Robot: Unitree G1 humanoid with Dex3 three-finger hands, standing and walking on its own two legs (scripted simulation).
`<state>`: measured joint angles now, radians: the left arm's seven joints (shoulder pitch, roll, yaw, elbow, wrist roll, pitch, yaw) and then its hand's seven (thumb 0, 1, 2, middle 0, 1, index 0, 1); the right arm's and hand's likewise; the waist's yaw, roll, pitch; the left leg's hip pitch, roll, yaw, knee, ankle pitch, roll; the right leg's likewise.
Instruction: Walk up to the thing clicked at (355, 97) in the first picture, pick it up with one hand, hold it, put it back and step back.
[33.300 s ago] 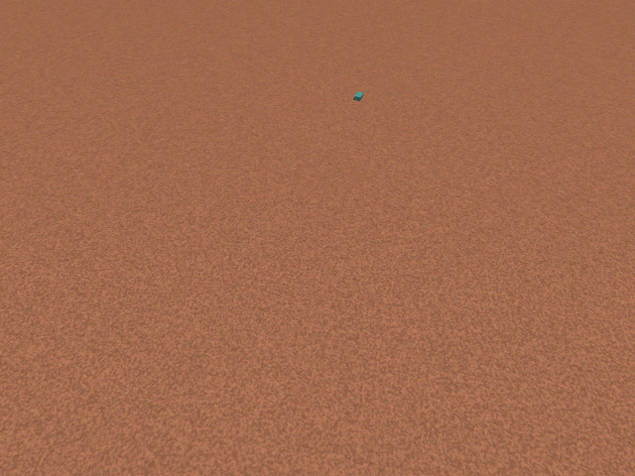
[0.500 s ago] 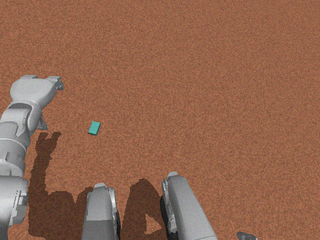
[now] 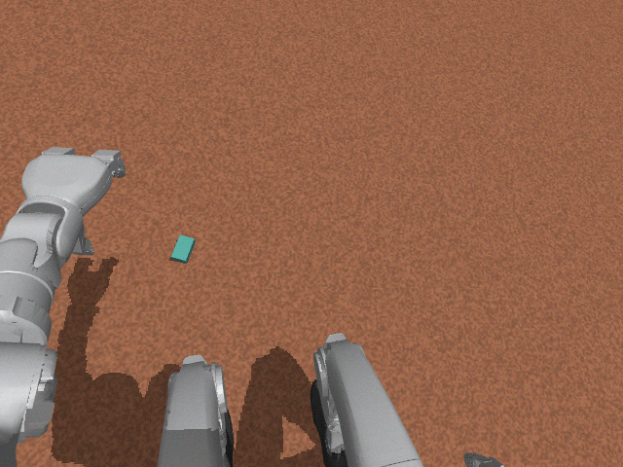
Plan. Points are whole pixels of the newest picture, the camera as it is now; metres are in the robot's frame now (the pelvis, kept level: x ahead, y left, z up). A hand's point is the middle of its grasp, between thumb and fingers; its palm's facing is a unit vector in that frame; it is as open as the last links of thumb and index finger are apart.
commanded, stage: go down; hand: left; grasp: from above
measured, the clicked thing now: (183, 249) +0.58 +0.17 -0.56
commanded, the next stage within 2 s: none
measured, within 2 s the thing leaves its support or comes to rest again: neither
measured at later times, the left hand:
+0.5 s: hand (85, 214) +0.47 +0.23 -0.09, palm faces -0.40 +0.06 -0.92, open 12.5 cm
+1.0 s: hand (86, 215) +0.47 +0.23 -0.10, palm faces -0.40 +0.06 -0.91, open 12.5 cm
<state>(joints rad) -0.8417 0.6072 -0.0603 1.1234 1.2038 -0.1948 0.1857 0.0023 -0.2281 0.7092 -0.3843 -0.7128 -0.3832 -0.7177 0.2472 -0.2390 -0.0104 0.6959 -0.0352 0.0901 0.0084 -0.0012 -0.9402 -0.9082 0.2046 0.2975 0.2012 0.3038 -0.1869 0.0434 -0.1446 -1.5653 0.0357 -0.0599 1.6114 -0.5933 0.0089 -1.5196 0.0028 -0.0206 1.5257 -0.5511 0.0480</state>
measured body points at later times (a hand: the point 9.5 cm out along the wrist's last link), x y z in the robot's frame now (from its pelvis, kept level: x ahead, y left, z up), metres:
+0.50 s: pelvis +0.00 +0.00 +0.00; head +0.19 +0.03 +0.41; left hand +0.49 +0.23 -0.04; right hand +0.04 -0.28 -0.12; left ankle +0.06 +0.11 -0.54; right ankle +0.08 -0.15 -0.54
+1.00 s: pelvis +0.00 +0.00 +0.00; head +0.18 +0.04 +0.41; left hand +0.49 +0.23 -0.04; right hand +0.02 -0.27 -0.12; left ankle +0.06 +0.11 -0.54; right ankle +0.08 -0.15 -0.54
